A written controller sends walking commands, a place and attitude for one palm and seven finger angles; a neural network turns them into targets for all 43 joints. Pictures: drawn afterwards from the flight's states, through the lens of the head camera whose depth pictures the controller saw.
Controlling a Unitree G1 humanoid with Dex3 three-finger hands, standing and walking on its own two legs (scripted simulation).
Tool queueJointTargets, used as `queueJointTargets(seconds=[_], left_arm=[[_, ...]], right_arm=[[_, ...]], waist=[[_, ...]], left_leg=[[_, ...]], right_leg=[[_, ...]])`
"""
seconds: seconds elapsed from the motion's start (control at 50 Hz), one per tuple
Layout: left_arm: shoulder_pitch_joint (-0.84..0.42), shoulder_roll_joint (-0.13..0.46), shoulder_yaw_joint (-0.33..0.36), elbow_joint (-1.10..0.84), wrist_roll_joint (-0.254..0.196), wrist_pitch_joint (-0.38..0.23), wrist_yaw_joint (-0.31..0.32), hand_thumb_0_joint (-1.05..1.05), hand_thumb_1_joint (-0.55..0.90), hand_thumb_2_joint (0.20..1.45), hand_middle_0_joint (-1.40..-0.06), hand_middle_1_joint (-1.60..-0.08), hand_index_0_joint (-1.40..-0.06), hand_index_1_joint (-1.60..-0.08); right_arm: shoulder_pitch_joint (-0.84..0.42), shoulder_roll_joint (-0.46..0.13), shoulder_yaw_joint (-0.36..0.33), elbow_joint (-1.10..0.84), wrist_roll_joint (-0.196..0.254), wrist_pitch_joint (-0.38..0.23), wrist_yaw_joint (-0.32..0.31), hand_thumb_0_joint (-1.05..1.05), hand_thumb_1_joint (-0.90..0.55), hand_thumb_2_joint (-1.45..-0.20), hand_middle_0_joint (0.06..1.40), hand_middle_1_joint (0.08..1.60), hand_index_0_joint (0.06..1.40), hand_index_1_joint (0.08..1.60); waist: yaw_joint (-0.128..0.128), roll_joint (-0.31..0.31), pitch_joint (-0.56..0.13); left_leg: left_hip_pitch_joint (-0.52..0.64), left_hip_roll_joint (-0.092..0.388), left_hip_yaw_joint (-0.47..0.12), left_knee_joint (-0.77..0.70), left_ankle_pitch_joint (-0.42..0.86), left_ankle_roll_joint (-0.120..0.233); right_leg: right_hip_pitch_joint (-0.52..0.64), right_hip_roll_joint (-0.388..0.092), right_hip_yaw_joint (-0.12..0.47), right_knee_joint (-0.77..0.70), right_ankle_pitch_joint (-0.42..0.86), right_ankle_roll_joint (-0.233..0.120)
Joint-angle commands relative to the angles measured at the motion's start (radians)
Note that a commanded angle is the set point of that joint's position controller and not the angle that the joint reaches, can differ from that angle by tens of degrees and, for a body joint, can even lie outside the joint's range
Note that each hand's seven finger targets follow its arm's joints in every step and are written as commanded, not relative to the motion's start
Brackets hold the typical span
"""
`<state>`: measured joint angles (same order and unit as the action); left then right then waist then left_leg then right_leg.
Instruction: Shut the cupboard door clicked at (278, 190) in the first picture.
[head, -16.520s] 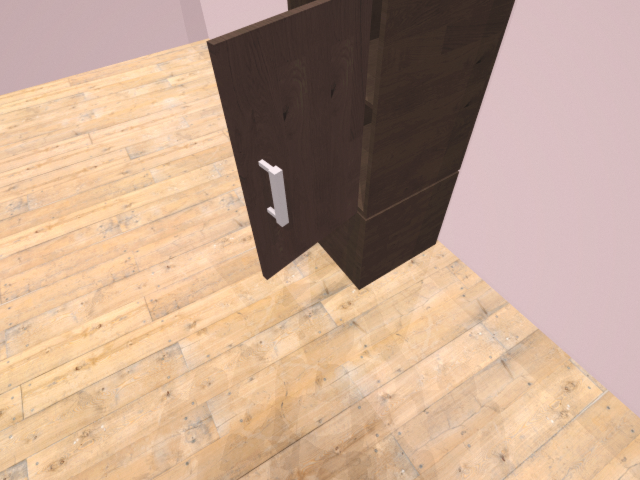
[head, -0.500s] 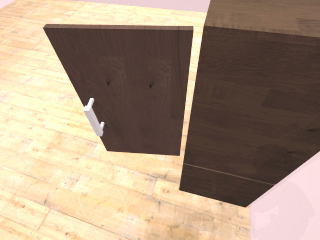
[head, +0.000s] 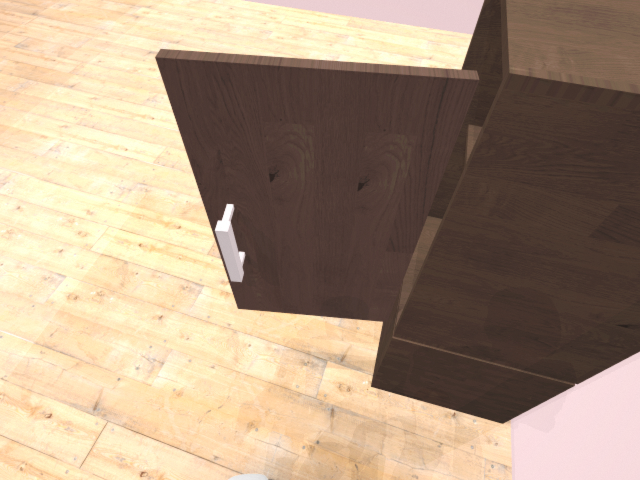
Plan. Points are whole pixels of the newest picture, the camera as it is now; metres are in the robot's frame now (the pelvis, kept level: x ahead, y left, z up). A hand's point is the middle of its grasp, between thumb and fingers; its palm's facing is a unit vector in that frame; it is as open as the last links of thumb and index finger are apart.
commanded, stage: come to a stop and stand still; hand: left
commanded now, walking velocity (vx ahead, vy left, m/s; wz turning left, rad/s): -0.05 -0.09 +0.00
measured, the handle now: (233, 244) +0.45 +0.18 -0.05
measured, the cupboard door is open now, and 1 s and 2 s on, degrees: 100 100 100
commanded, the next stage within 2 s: look again from close up in 1.50 s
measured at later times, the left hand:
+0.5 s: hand out of the picture +0.03 +0.18 -0.16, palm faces -0.02 -0.98 -0.21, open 7.3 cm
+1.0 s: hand out of the picture -0.04 +0.21 -0.17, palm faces -0.01 -0.99 -0.16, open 7.4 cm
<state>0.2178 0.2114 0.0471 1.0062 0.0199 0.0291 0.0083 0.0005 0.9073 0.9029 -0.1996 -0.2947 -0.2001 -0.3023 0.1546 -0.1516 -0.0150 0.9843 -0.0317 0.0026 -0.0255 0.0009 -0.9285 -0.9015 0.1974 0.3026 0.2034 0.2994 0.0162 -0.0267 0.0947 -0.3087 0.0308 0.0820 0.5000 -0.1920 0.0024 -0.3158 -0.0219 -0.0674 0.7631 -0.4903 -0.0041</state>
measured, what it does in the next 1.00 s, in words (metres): steps on the spot: right foot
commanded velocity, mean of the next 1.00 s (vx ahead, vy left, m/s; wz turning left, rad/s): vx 0.00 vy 0.00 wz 0.00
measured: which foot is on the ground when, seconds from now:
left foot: down 0.00-1.00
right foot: up 0.00-0.04, down 0.06-1.00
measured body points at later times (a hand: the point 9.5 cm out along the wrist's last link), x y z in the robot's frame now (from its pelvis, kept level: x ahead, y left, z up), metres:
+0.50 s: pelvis -0.02 +0.01 +0.00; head -0.04 +0.01 +0.45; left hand +0.03 +0.23 -0.14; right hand +0.01 -0.23 -0.15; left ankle -0.01 +0.10 -0.73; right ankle -0.02 -0.09 -0.73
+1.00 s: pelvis -0.02 +0.04 +0.01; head -0.01 +0.05 +0.46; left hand -0.04 +0.26 -0.16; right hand -0.03 -0.18 -0.15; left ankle -0.01 +0.10 -0.73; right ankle -0.02 -0.09 -0.73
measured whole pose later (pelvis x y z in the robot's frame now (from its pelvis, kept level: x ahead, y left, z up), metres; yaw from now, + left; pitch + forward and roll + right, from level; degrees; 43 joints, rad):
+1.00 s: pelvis -0.02 +0.04 +0.01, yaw -2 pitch +0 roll -1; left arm 0.36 0.15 -0.02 1.07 0.01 -0.01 0.03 0.00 0.90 0.90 -0.20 -0.30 -0.20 -0.30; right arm 0.33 -0.15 0.03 1.08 -0.01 -0.02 -0.01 0.01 -0.91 -0.90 0.19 0.30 0.20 0.30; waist 0.01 -0.02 0.02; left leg -0.20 -0.06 0.07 0.43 -0.23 0.09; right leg -0.21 -0.02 -0.03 0.44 -0.22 0.01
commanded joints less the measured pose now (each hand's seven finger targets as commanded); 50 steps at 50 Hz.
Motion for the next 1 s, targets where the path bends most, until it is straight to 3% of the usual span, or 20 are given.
queueJointTargets(seconds=[0.0, 0.02, 0.04, 0.06, 0.08, 0.1, 0.12, 0.14, 0.16, 0.18, 0.2, 0.24, 0.28, 0.3, 0.36, 0.44, 0.54, 0.62, 0.68, 0.98], left_arm=[[0.155, 0.033, 0.011, -0.017, 0.003, -0.007, 0.002, 0.0, 0.9, 0.9, -0.2, -0.3, -0.2, -0.3], [0.161, 0.055, 0.014, -0.022, 0.009, -0.013, 0.006, 0.0, 0.9, 0.9, -0.2, -0.3, -0.2, -0.3], [0.148, 0.1, 0.019, -0.026, 0.016, -0.018, 0.01, 0.0, 0.9, 0.9, -0.2, -0.3, -0.2, -0.3], [0.125, 0.126, 0.015, -0.031, 0.012, -0.025, 0.011, 0.0, 0.9, 0.9, -0.2, -0.3, -0.2, -0.3], [0.097, 0.113, 0.009, -0.038, 0.01, -0.03, 0.012, 0.0, 0.9, 0.9, -0.2, -0.3, -0.2, -0.3], [0.065, 0.097, 0.007, -0.046, 0.01, -0.035, 0.017, 0.0, 0.9, 0.9, -0.2, -0.3, -0.2, -0.3], [0.043, 0.079, 0.005, -0.045, 0.009, -0.035, 0.018, 0.0, 0.9, 0.9, -0.2, -0.3, -0.2, -0.3], [0.132, 0.104, 0.006, -0.054, 0.02, -0.038, 0.056, 0.0, 0.9, 0.9, -0.2, -0.3, -0.2, -0.3], [0.107, 0.144, 0.017, -0.085, 0.012, -0.05, 0.066, 0.0, 0.9, 0.9, -0.2, -0.3, -0.2, -0.3], [0.129, 0.12, 0.001, -0.074, -0.001, -0.069, 0.063, 0.0, 0.9, 0.9, -0.2, -0.3, -0.2, -0.3], [0.134, 0.125, -0.002, -0.065, 0.001, -0.073, 0.062, 0.0, 0.9, 0.9, -0.2, -0.3, -0.2, -0.3], [0.11, 0.111, -0.01, -0.059, -0.007, -0.071, 0.058, 0.0, 0.9, 0.9, -0.2, -0.3, -0.2, -0.3], [0.118, 0.067, -0.024, -0.046, -0.011, -0.062, 0.052, 0.0, 0.9, 0.9, -0.2, -0.3, -0.2, -0.3], [0.126, 0.054, -0.025, -0.047, -0.008, -0.057, 0.053, 0.0, 0.9, 0.9, -0.2, -0.3, -0.2, -0.3], [0.107, 0.071, -0.033, -0.039, -0.01, -0.049, 0.043, 0.0, 0.9, 0.9, -0.2, -0.3, -0.2, -0.3], [0.094, 0.077, -0.034, -0.048, -0.006, -0.045, 0.034, 0.0, 0.9, 0.9, -0.2, -0.3, -0.2, -0.3], [0.106, 0.078, -0.028, -0.063, -0.005, -0.043, 0.031, 0.0, 0.9, 0.9, -0.2, -0.3, -0.2, -0.3], [0.134, 0.071, -0.028, -0.058, -0.005, -0.041, 0.029, 0.0, 0.9, 0.9, -0.2, -0.3, -0.2, -0.3], [0.152, 0.065, -0.031, -0.048, -0.004, -0.043, 0.028, 0.0, 0.9, 0.9, -0.2, -0.3, -0.2, -0.3], [0.195, 0.023, -0.058, 0.037, -0.008, -0.052, 0.035, 0.0, 0.9, 0.9, -0.2, -0.3, -0.2, -0.3]], right_arm=[[0.071, -0.199, -0.059, -0.02, 0.003, 0.005, -0.018, 0.0, -0.9, -0.9, 0.2, 0.3, 0.2, 0.3], [0.073, -0.17, -0.055, -0.02, 0.01, 0.005, -0.015, 0.0, -0.9, -0.9, 0.2, 0.3, 0.2, 0.3], [0.069, -0.118, -0.044, -0.028, 0.018, 0.008, -0.011, 0.0, -0.9, -0.9, 0.2, 0.3, 0.2, 0.3], [0.06, -0.065, -0.027, -0.034, 0.018, 0.013, -0.006, 0.0, -0.9, -0.9, 0.2, 0.3, 0.2, 0.3], [0.052, -0.066, -0.026, -0.028, 0.013, 0.017, -0.004, 0.0, -0.9, -0.9, 0.2, 0.3, 0.2, 0.3], [0.05, -0.067, -0.026, -0.014, 0.01, 0.022, -0.004, 0.0, -0.9, -0.9, 0.2, 0.3, 0.2, 0.3], [0.065, -0.065, -0.025, 0.006, 0.01, 0.022, -0.004, 0.0, -0.9, -0.9, 0.2, 0.3, 0.2, 0.3], [0.028, -0.157, -0.051, -0.052, 0.014, 0.008, 0.001, 0.0, -0.9, -0.9, 0.2, 0.3, 0.2, 0.3], [0.056, -0.109, -0.026, -0.085, 0.017, -0.001, 0.001, 0.0, -0.9, -0.9, 0.2, 0.3, 0.2, 0.3], [0.041, -0.054, -0.013, -0.07, 0.023, -0.011, 0.004, 0.0, -0.9, -0.9, 0.2, 0.3, 0.2, 0.3], [0.058, -0.063, -0.018, -0.064, 0.028, -0.015, 0.005, 0.0, -0.9, -0.9, 0.2, 0.3, 0.2, 0.3], [0.136, -0.085, -0.02, -0.039, 0.029, -0.018, -0.001, 0.0, -0.9, -0.9, 0.2, 0.3, 0.2, 0.3], [0.143, -0.106, -0.016, -0.024, 0.023, -0.02, -0.004, 0.0, -0.9, -0.9, 0.2, 0.3, 0.2, 0.3], [0.134, -0.112, -0.014, -0.026, 0.021, -0.017, -0.006, 0.0, -0.9, -0.9, 0.2, 0.3, 0.2, 0.3], [0.112, -0.095, 0.001, -0.02, 0.017, -0.01, -0.004, 0.0, -0.9, -0.9, 0.2, 0.3, 0.2, 0.3], [0.134, -0.116, 0.002, -0.027, 0.009, -0.003, 0.008, 0.0, -0.9, -0.9, 0.2, 0.3, 0.2, 0.3], [0.173, -0.131, -0.002, -0.023, 0.005, -0.004, 0.012, 0.0, -0.9, -0.9, 0.2, 0.3, 0.2, 0.3], [0.178, -0.137, 0.0, -0.017, 0.005, -0.009, 0.012, 0.0, -0.9, -0.9, 0.2, 0.3, 0.2, 0.3], [0.188, -0.135, 0.003, -0.01, 0.009, -0.012, 0.011, 0.0, -0.9, -0.9, 0.2, 0.3, 0.2, 0.3], [0.204, -0.116, 0.019, 0.064, 0.026, -0.038, 0.001, 0.0, -0.9, -0.9, 0.2, 0.3, 0.2, 0.3]], waist=[[0.004, 0.096, -0.141], [0.01, 0.011, -0.134], [0.001, -0.152, -0.104], [-0.006, -0.211, -0.075], [-0.008, -0.176, -0.083], [-0.014, -0.199, -0.069], [-0.023, -0.161, -0.062], [0.002, -0.066, -0.176], [-0.034, 0.037, -0.226], [-0.011, 0.032, -0.268], [-0.021, -0.006, -0.27], [-0.048, -0.102, -0.248], [-0.033, -0.027, -0.159], [-0.023, -0.016, -0.106], [-0.017, 0.119, -0.009], [-0.027, 0.045, 0.056], [-0.031, -0.004, 0.013], [-0.021, 0.04, -0.003], [-0.016, 0.018, 0.002], [-0.013, 0.025, -0.021]], left_leg=[[0.06, 0.241, -0.205, -0.092, 0.248, 0.116], [0.01, 0.179, -0.157, -0.033, 0.155, 0.072], [-0.061, 0.076, -0.045, 0.052, -0.035, 0.014], [-0.066, 0.016, -0.009, 0.094, -0.194, -0.011], [-0.028, 0.013, -0.029, 0.153, -0.243, -0.014], [-0.028, 0.023, -0.046, 0.197, -0.245, -0.012], [-0.016, 0.021, -0.047, 0.21, -0.208, -0.014], [-0.047, -0.006, 0.01, 0.309, -0.228, -0.035], [-0.097, -0.005, -0.037, 0.227, -0.247, -0.032], [-0.059, -0.003, -0.025, 0.155, -0.206, -0.009], [-0.023, -0.026, -0.017, 0.088, -0.153, -0.007], [0.086, -0.019, -0.037, -0.038, -0.006, 0.013], [0.141, 0.063, -0.093, -0.037, 0.238, 0.034], [0.127, 0.086, -0.105, -0.031, 0.238, 0.036], [0.066, 0.073, -0.138, -0.098, 0.083, 0.036], [0.005, 0.044, -0.147, -0.146, -0.175, 0.034], [0.006, 0.037, -0.155, -0.16, -0.222, 0.04], [-0.034, 0.047, -0.186, -0.198, -0.265, 0.048], [-0.053, 0.05, -0.193, -0.207, -0.268, 0.052], [0.04, 0.068, -0.191, -0.211, -0.039, 0.059]], right_leg=[[0.14, -0.004, 0.023, -0.27, 0.214, -0.006], [0.186, -0.036, 0.082, -0.383, 0.294, -0.011], [0.179, -0.157, 0.214, -0.44, 0.374, -0.048], [0.113, -0.244, 0.271, -0.47, 0.476, -0.104], [0.062, -0.252, 0.26, -0.472, 0.467, -0.15], [0.047, -0.221, 0.24, -0.475, 0.45, -0.158], [0.055, -0.199, 0.212, -0.461, 0.463, -0.159], [0.182, -0.206, 0.348, -0.42, 0.884, -0.116], [0.375, -0.253, 0.29, -0.335, 1.201, -0.139], [0.399, -0.234, 0.246, -0.264, 1.305, -0.133], [0.395, -0.199, 0.206, -0.231, 1.341, -0.131], [0.338, -0.147, 0.149, -0.203, 1.212, -0.083], [0.204, -0.099, 0.123, -0.25, 0.902, -0.045], [0.155, -0.093, 0.132, -0.304, 0.759, -0.04], [0.115, -0.079, 0.151, -0.374, 0.444, -0.051], [0.044, -0.066, 0.187, -0.464, 0.068, -0.059], [0.026, -0.069, 0.184, -0.465, -0.01, -0.054], [0.058, -0.06, 0.164, -0.429, 0.031, -0.05], [0.07, -0.061, 0.159, -0.419, 0.052, -0.049], [0.127, -0.074, 0.123, -0.382, 0.317, -0.036]])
